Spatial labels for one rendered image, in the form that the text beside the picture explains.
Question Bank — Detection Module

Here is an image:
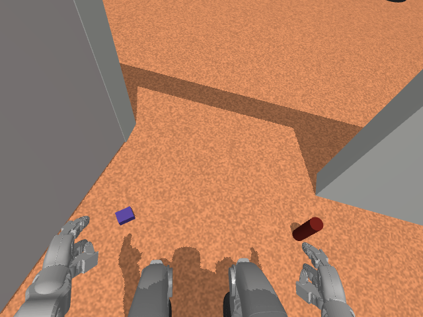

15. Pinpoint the right robot hand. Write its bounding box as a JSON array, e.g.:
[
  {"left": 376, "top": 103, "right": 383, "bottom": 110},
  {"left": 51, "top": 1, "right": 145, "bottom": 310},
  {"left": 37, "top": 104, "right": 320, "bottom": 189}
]
[{"left": 295, "top": 242, "right": 346, "bottom": 310}]

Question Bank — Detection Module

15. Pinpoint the right robot arm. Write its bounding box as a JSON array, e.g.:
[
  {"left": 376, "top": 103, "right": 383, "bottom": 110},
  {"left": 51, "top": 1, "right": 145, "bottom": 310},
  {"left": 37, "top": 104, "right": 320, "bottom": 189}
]
[{"left": 321, "top": 300, "right": 356, "bottom": 317}]

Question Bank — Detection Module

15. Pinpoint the left robot hand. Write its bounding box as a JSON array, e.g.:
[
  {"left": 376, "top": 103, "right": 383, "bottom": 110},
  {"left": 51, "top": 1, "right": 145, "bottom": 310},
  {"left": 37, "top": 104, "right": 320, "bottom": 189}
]
[{"left": 42, "top": 216, "right": 98, "bottom": 278}]

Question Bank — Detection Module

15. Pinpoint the left robot arm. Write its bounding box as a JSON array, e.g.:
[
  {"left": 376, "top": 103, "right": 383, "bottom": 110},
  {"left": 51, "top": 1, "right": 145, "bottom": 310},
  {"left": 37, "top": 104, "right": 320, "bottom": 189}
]
[{"left": 13, "top": 265, "right": 71, "bottom": 317}]

